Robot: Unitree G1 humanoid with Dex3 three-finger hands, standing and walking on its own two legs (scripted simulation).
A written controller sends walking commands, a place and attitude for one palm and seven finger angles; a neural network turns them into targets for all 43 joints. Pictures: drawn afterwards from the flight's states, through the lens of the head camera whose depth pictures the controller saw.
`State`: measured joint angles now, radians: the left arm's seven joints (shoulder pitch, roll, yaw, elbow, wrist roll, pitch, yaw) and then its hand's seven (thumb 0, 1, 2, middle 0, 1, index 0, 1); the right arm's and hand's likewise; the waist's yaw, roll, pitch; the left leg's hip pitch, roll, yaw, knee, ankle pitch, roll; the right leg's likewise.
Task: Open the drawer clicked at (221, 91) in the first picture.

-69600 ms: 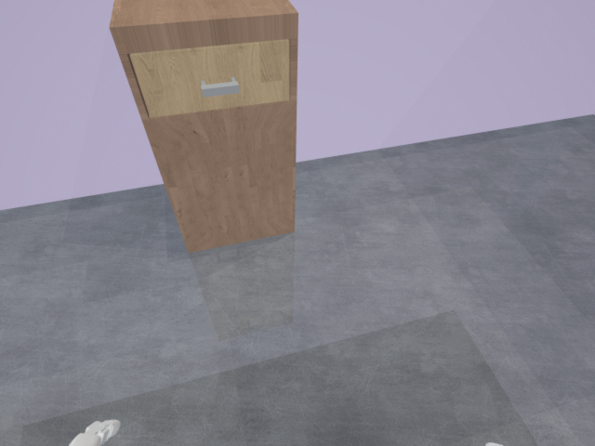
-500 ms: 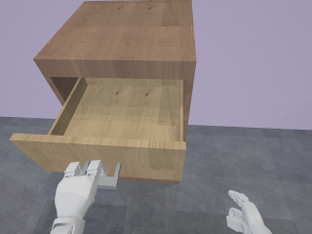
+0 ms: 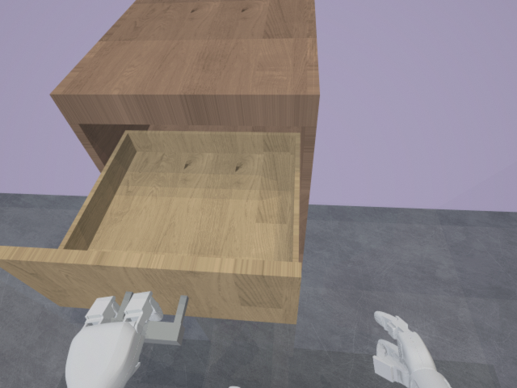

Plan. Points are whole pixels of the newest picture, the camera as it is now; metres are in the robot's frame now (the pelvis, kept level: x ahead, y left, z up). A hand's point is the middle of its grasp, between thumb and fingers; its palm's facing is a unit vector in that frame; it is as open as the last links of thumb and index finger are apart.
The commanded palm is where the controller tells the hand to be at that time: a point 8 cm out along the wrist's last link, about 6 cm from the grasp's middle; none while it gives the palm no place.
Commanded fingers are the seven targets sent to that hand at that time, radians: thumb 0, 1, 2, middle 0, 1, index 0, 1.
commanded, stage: pull the drawer open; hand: left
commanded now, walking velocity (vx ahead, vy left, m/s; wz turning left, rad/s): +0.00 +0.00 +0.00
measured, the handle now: (150, 315) +0.21 +0.18 +0.03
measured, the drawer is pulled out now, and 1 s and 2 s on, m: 0.28 0.30 0.30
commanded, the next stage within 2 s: open the thumb to release the handle in 0.44 s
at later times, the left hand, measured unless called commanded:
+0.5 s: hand (121, 378) +0.14 +0.21 +0.00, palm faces -0.07 -0.16 -0.99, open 5.7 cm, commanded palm +0.09 +0.21 +0.05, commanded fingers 0.00 0.90 0.90 -0.40 -1.35 -0.40 -1.35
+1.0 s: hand (108, 374) +0.14 +0.23 +0.00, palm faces -0.02 -0.10 -1.00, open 11.4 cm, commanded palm +0.11 +0.24 +0.05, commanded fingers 0.00 -0.50 0.30 -0.30 -1.20 -0.30 -1.20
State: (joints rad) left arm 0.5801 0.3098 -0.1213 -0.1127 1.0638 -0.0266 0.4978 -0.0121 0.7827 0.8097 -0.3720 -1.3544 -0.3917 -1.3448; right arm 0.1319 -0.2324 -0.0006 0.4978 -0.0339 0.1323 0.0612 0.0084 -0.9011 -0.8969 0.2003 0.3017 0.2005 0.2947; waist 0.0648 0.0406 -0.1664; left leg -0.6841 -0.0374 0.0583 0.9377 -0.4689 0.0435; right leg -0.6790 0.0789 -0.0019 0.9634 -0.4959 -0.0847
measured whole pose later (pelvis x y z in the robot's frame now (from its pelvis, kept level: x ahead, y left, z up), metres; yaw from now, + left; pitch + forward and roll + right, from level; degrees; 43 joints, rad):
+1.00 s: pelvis +0.00 -0.01 -0.01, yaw +1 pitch +15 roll +1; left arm 0.66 0.39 -0.01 -0.16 1.04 -0.15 0.52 0.00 -0.12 0.46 -0.34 -1.25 -0.34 -1.25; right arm 0.13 -0.23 -0.01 0.49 -0.05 0.15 0.03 0.01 -0.90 -0.90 0.20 0.30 0.20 0.29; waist 0.08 0.04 -0.17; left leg -0.78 -0.04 0.04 1.01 -0.49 0.04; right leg -0.77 0.08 -0.02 1.03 -0.52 -0.09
